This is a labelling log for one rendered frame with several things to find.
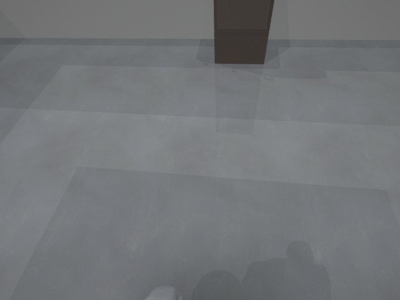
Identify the robot left thigh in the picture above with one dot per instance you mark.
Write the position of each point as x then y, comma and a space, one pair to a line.
164, 293

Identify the cupboard door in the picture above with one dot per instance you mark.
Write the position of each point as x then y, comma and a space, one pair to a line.
242, 14

